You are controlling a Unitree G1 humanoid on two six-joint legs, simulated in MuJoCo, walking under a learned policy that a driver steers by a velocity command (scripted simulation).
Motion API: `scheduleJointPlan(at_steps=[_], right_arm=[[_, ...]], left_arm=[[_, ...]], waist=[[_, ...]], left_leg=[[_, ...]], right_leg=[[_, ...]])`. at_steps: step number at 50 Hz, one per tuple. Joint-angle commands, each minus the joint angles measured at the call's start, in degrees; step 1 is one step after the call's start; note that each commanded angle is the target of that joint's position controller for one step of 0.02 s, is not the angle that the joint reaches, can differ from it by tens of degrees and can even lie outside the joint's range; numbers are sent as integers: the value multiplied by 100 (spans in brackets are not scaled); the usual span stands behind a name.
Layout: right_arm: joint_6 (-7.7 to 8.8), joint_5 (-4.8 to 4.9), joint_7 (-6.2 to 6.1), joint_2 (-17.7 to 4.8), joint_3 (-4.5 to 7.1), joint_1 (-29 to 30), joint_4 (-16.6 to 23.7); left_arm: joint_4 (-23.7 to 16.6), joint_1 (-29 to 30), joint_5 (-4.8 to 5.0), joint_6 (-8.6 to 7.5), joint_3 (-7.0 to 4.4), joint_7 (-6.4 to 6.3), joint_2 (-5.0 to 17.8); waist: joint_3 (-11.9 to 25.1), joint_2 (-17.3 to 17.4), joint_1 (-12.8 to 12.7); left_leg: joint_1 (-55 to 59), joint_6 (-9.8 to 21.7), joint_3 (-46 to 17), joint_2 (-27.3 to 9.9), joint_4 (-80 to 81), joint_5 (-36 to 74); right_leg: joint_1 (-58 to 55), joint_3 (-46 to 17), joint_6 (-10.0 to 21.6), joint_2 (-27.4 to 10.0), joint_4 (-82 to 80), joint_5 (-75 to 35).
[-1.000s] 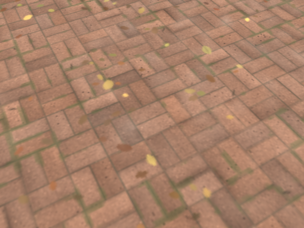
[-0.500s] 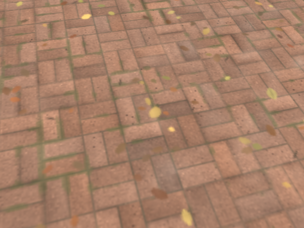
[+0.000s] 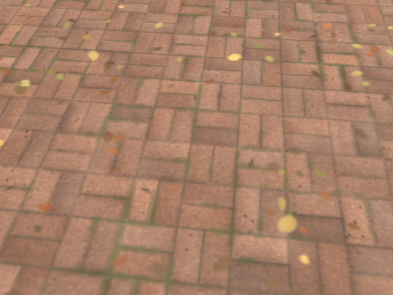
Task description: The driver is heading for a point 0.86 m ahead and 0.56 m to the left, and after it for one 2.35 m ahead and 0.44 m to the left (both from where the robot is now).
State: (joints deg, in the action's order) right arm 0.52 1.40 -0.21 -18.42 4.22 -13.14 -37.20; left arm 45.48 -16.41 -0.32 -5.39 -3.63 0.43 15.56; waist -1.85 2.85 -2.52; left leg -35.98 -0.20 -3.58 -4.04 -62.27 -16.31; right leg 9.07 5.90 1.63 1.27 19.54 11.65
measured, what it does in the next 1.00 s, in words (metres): walks ahead, turning left: left foot, then right foot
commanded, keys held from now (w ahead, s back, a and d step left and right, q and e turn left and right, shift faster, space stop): w+q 0.58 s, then w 0.42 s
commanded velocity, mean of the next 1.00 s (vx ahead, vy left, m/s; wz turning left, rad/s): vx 0.50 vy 0.00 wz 0.47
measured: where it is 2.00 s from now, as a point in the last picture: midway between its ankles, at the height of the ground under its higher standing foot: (104, 153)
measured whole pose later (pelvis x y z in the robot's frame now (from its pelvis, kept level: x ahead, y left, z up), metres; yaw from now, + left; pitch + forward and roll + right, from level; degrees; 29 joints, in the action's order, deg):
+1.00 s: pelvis +0.56 +0.13 +0.00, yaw +26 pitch +1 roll -1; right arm 3.1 0.3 -0.2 -16.8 2.8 -12.2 -40.0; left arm 46.6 -19.6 0.1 -5.1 -2.5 1.3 15.1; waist -1.3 2.3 -2.9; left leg -34.2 0.4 -2.9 -4.0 -56.3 -14.6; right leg 9.7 1.2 3.2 3.3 18.5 10.1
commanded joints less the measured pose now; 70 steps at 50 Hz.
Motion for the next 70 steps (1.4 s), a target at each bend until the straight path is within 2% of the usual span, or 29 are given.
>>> scheduleJointPlan(at_steps=[1, 9, 11, 13, 14, 15, 16, 17, 18, 20, 28, 33, 37, 38, 39, 40, 41, 42, 44, 52, 58, 61, 63, 64, 65, 66, 67, 69, 70], right_arm=[[65, -19, 59, -142, 9, 161, 465], [135, 9, 334, -123, -18, 1283, 811], [100, -38, 346, -342, 100, 1001, 810], [47, -19, 266, -841, 404, -563, 402], [-18, 31, 137, -1322, 553, -1320, 222], [76, 35, 157, -1780, 543, -989, 401], [173, 9, 202, -1208, 399, -1092, 452], [254, -25, 207, -983, 318, -889, 377], [288, -17, 200, -846, 267, -558, 390], [291, -118, 156, -608, 173, -21, 515], [273, -42, -70, -812, 225, -402, 158], [246, -8, -88, -688, 182, -852, -168], [178, -62, -62, -550, 136, -787, -247], [179, -136, -52, -328, 33, -800, -155], [248, 9, -45, 42, -82, -1699, -171], [299, 52, -55, -300, -57, -1615, -226], [304, 84, -52, -704, 54, -850, -138], [307, 17, -62, -693, 42, -350, -4], [342, -105, -27, -512, 43, -116, 69], [388, -129, 59, 22, -149, 644, 190], [423, -8, 232, -38, -157, 1475, 398], [404, -30, 304, -210, -88, 1379, 454], [378, -66, 263, -604, 147, 133, 104], [334, -73, 195, -1035, 300, -853, -72], [335, -21, 203, -1560, 391, -1046, -137], [332, 33, 195, -971, 259, -1200, -142], [357, -24, 175, -802, 194, -870, -100], [356, -91, 160, -604, 131, -261, 11], [355, -146, 146, -506, 90, -85, 74]], left_arm=[[-310, 315, 11, -94, -222, -24, 905], [-26, -64, 170, 112, -308, -65, 1269], [-27, -46, 227, 188, -364, -100, 1456], [-73, 22, 241, 259, -329, -151, 1398], [-193, -188, -6, 230, -159, -148, 944], [-567, -520, -85, 58, 52, -72, 388], [-627, 240, 157, -116, -66, -4, 997], [-774, 589, 291, -214, -87, 27, 1096], [-704, 588, 188, -256, -61, -11, 1013], [-629, 449, 6, -186, -113, -27, 1044], [-924, 1573, -39, -19, 62, 20, 509], [-1028, 1911, 52, -122, 13, 157, 695], [-814, 939, -8, -186, -160, 124, 971], [-730, 101, -80, -208, -229, 97, 1223], [-498, -601, -110, -145, -388, 104, 1732], [-385, -799, 91, -120, -303, 170, 1307], [-441, -470, 125, -101, -198, 145, 948], [-506, -101, 49, -56, -141, 122, 850], [-496, 222, -40, -41, -46, 98, 638], [-200, -130, 105, -23, -110, 26, 960], [126, -635, 137, 99, -134, 0, 1079], [191, -561, 138, 189, -183, -50, 1195], [124, -450, 116, 262, -164, -124, 1170], [-76, -439, -34, 242, -71, -184, 1013], [-301, -993, -129, 97, 179, -99, 285], [-247, -615, 45, -78, 74, -31, 807], [-457, -50, 219, -199, 12, 20, 1042], [-531, 337, 34, -272, 9, -17, 969], [-552, 293, -32, -229, -19, -20, 970]], waist=[[54, -707, 95], [-263, -661, -173], [27, -834, 107], [853, -677, 987], [1357, 309, 1123], [2085, 1349, 455], [2097, 525, 955], [1279, 399, 891], [886, -102, 626], [559, -35, 220], [121, 82, 508], [86, 222, 675], [426, 365, 145], [1242, -35, -214], [2120, -1729, -33], [1983, -1789, -165], [1073, -1089, -296], [599, -667, -199], [122, -687, 89], [45, -697, -38], [-138, -702, -281], [-13, -769, -54], [782, -671, 603], [1469, -117, 967], [2035, 1336, 543], [2159, 825, 869], [1305, 627, 873], [607, -157, 527], [527, -45, 325]], left_leg=[[-568, -44, -168, -289, 618, 723], [-20, 298, 516, 7, 2539, 1301], [624, 538, 829, 369, 2642, 687], [2858, 933, 932, 819, 3102, 916], [4607, 1311, -620, -157, 3112, 1031], [5905, 2420, -4043, -1394, 3991, -507], [5851, 2247, -4175, -1431, 4529, -887], [5206, 2021, -3344, -1269, 4589, -400], [4368, 1831, -2711, -1007, 4572, 252], [3217, 1697, -2002, -659, 4752, 1294], [2049, 1385, -1077, -41, 4864, 1492], [2689, 1229, -1540, -409, 4400, 1043], [3036, 937, -1545, -241, 3246, 2513], [2466, 729, -1227, 70, 1836, 2036], [431, 202, -554, 976, -316, -315], [-534, 151, -798, 903, -1054, -1666], [-890, 179, -809, 605, -1325, -1219], [-807, 198, -515, 355, -1185, -797], [-424, 199, -360, -22, -485, -250], [-62, -44, 104, -137, 1961, 1353], [164, 129, 250, 75, 3033, 1855], [518, 426, 394, 287, 3209, 1151], [2371, 734, 645, 650, 3470, 1232], [4089, 1094, -600, -194, 3296, 1454], [5906, 2172, -3551, -1442, 3867, 386], [6043, 2166, -4084, -1474, 4363, -465], [5381, 1925, -3276, -1257, 4479, -86], [3908, 1684, -2291, -829, 4644, 1105], [3430, 1660, -2050, -682, 4778, 1555]], right_leg=[[-447, -947, 956, -1655, -1090, -1321], [-1161, 177, 575, -1720, -821, -2278], [-1401, 405, 459, -1730, -37, -4188], [-696, 697, 192, -1461, 2082, -4745], [932, 682, -65, -1141, 3967, -1724], [3074, -262, -310, 29, 5648, 2399], [3702, -1115, -227, -191, 6019, 2099], [3992, -1032, -120, -408, 5763, 1515], [3650, -1047, -110, -646, 5280, 1054], [2899, -1091, -218, -867, 4642, 607], [2246, -845, -633, -387, 1879, -1456], [1974, -983, -396, -300, 1046, -1663], [687, -701, 122, -184, 674, -933], [-741, -1424, 483, -918, 892, -1113], [-2868, -3925, 1529, -2152, 532, -36], [-2974, -5265, 1608, -2410, -251, 1633], [-2245, -4575, 1330, -2225, -386, 2049], [-1488, -3846, 1154, -1987, -451, 1601], [-464, -2940, 1075, -1558, -710, 513], [-174, -1435, 1053, -1197, -1161, -1321], [-819, -1027, 851, -1468, -1024, -1417], [-1313, -753, 662, -1614, -471, -2785], [-1010, -247, 375, -1289, 1159, -4326], [257, -28, 140, -1074, 2860, -2965], [2726, -224, -242, 98, 4838, 1423], [3492, -1102, -190, -51, 5479, 2017], [3855, -1111, -96, -306, 5468, 1518], [3369, -1050, -135, -640, 4670, 816], [3003, -1084, -190, -733, 4421, 648]])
